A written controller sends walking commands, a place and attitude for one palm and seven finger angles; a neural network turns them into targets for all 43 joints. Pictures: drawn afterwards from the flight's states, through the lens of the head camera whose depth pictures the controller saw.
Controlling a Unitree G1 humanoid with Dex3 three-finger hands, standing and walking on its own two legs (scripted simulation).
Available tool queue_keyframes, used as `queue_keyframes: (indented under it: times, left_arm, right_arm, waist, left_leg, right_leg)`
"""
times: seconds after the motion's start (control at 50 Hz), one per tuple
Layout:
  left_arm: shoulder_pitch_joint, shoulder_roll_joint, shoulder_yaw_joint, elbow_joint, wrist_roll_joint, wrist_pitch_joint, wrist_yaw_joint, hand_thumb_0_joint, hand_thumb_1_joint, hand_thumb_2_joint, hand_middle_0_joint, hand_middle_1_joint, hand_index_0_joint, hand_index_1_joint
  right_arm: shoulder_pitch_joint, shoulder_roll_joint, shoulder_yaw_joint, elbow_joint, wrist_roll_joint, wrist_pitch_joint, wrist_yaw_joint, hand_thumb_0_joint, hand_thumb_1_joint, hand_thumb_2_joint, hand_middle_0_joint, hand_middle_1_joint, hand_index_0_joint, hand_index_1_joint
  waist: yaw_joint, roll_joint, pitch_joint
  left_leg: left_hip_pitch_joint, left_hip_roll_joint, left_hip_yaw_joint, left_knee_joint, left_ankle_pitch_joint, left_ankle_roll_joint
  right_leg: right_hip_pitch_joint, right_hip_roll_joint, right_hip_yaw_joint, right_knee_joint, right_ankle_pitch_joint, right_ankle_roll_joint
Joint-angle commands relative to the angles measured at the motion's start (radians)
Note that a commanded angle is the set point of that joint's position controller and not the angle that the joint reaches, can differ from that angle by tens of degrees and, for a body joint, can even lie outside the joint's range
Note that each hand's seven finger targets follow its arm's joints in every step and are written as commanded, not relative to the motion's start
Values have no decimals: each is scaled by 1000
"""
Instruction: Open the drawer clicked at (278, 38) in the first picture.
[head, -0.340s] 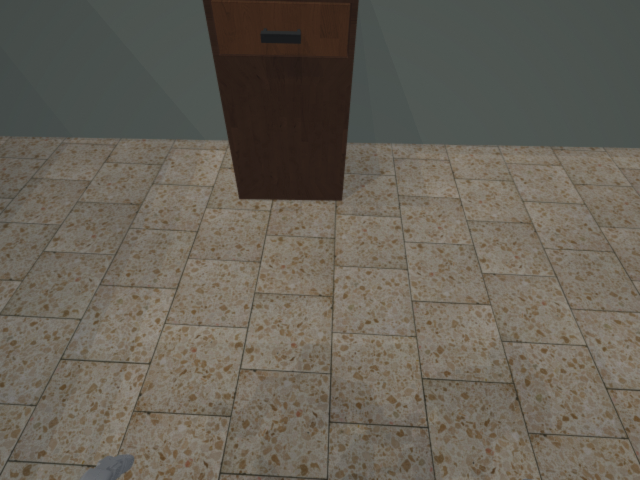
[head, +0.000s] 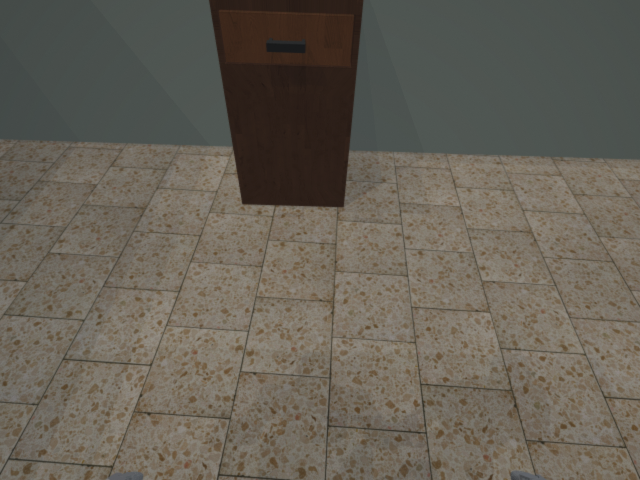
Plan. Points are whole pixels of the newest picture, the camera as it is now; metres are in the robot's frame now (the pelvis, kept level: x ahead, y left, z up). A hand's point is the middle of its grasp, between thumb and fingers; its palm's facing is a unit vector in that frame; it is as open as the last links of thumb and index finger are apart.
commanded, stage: stand and wait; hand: left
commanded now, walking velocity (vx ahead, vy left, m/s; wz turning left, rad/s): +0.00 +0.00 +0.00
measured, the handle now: (286, 43) +1.38 +0.20 -0.02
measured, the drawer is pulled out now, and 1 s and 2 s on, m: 0.00 0.00 0.00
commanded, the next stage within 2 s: look at it before walking up in 0.56 s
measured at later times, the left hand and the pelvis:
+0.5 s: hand out of the picture +0.05 +0.24 -0.15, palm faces -0.04 -0.94 -0.34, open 7.3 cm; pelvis -0.02 -0.01 +0.00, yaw +0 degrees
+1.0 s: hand out of the picture +0.06 +0.23 -0.15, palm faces -0.05 -0.94 -0.33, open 7.3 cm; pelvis -0.02 -0.01 +0.01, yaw -1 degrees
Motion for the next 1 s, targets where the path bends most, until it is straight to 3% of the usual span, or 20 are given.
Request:
queue_keyframes:
  times: [0.0, 0.46, 0.86, 0.98]
  left_arm:
    - [-48, 211, 51, -61, -6, -32, 13, 0, 900, 900, -200, -300, -200, -300]
    - [-41, 218, 45, 13, -5, -34, 11, 0, 900, 900, -200, -300, -200, -300]
    - [-39, 214, 47, 16, -5, -40, 12, 0, 900, 900, -200, -300, -200, -300]
    - [-40, 216, 46, 21, -5, -41, 13, 0, 900, 900, -200, -300, -200, -300]
  right_arm:
    - [-51, -208, -52, -58, 0, -29, -15, 0, -900, -900, 200, 300, 200, 300]
    - [-13, -220, -42, 31, 4, -27, -10, 0, -900, -900, 200, 300, 200, 300]
    - [-8, -217, -41, 42, 6, -31, -11, 0, -900, -900, 200, 300, 200, 300]
    - [-12, -215, -41, 43, 6, -28, -12, 0, -900, -900, 200, 300, 200, 300]
  waist:
    - [-4, 7, -71]
    - [-3, 2, -24]
    - [-4, 8, -66]
    - [-5, -1, -46]
  left_leg:
    - [23, 119, -86, -85, 242, 29]
    - [3, 126, -99, -152, 110, 20]
    - [39, 137, -89, -144, 207, 15]
    - [40, 135, -87, -147, 204, 12]
  right_leg:
    - [11, -91, 76, -75, 211, -51]
    - [-10, -92, 104, -147, 71, -50]
    - [21, -96, 98, -136, 188, -52]
    - [17, -96, 104, -146, 198, -52]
